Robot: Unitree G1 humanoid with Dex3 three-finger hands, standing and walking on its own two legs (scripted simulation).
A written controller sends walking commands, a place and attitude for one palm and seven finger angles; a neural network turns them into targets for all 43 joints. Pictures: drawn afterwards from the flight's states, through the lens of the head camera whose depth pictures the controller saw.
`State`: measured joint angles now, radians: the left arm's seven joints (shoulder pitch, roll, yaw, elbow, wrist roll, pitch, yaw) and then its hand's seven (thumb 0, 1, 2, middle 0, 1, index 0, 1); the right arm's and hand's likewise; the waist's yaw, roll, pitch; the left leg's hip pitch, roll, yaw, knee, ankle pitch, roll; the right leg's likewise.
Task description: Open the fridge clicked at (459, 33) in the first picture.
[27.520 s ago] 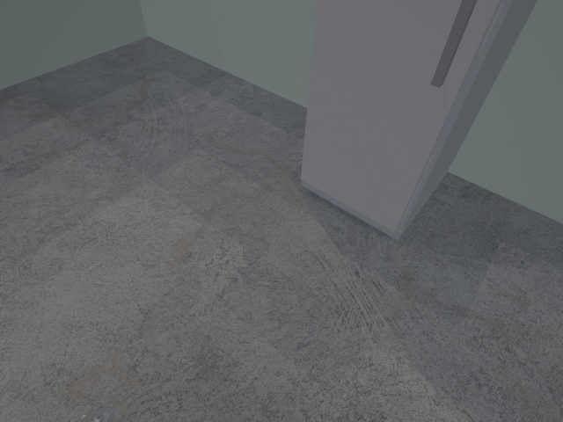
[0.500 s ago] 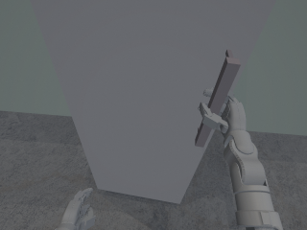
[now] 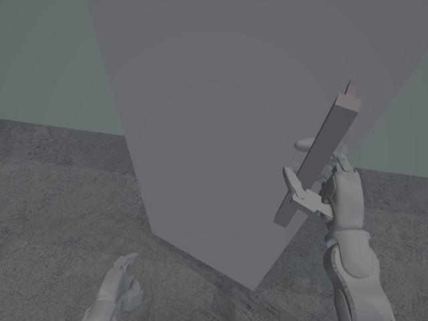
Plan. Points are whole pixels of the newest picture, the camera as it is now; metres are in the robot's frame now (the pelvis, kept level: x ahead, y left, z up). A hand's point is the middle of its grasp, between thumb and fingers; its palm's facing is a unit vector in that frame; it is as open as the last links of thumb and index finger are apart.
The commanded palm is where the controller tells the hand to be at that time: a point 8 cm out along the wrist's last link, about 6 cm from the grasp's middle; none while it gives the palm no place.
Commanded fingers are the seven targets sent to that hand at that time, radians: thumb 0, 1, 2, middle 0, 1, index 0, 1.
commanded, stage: walk backward, drawing the door open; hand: right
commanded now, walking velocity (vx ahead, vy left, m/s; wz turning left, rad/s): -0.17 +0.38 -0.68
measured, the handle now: (309, 167) +0.34 -0.11 +0.15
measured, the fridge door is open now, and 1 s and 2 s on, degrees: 21 49 69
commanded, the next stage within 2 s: stop walking and hold the door back in 1.42 s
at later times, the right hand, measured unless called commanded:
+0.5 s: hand (250, 246) +0.20 -0.01 +0.15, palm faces +0.10 +0.98 -0.19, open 7.4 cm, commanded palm +0.17 -0.06 +0.16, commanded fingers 0.00 -0.90 -0.90 0.45 1.40 0.45 1.40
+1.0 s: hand (168, 285) +0.14 +0.08 +0.15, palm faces +0.59 +0.78 -0.21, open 7.5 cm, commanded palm +0.09 +0.06 +0.16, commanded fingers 0.00 -0.90 -0.90 0.45 1.40 0.45 1.40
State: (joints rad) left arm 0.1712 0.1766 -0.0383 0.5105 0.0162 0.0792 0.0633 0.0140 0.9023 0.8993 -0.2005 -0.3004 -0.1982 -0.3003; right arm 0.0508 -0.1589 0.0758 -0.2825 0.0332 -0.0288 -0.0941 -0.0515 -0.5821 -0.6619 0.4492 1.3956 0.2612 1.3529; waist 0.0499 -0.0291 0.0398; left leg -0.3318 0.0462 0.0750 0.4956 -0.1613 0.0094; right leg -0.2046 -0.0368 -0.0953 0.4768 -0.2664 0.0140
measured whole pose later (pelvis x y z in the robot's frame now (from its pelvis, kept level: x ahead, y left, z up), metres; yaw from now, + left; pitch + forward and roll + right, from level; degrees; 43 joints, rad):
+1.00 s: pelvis -0.01 +0.34 -0.02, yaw -42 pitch +0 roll +2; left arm 0.12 0.15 0.01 0.59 -0.01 -0.12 0.04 0.01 0.90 0.90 -0.20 -0.30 -0.20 -0.30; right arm 0.03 -0.21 0.08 -0.45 -0.02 -0.06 -0.02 -0.10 -0.54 -0.77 0.46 1.37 0.18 1.31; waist 0.00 -0.03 0.15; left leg -0.31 0.03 0.01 0.59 -0.31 -0.04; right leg -0.46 -0.18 0.16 0.67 -0.35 0.05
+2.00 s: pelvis +0.15 +0.67 +0.00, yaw -72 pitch +0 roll -2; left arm 0.12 0.26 -0.02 0.61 -0.02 -0.04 0.06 0.01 0.90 0.90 -0.20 -0.30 -0.20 -0.30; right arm -0.55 -0.30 -0.09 0.53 0.04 -0.14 -0.11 -0.02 -0.59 -0.80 0.46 1.40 0.38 1.40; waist -0.01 0.04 0.02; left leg -0.41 0.06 0.21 0.46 -0.21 0.03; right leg -0.13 0.01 -0.10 0.42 -0.46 -0.07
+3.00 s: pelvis +0.13 +0.65 +0.00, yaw -67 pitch +1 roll +1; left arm 0.16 0.21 -0.04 0.66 -0.02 -0.04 0.09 0.01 0.90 0.90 -0.21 -0.30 -0.20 -0.30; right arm -0.53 -0.33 -0.19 0.47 0.03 -0.19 -0.03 -0.09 -0.58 -0.78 0.46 1.40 0.37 1.39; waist 0.02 -0.01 0.07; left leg -0.26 0.04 0.04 0.57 -0.30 -0.03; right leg -0.31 -0.05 -0.14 0.57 -0.27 -0.04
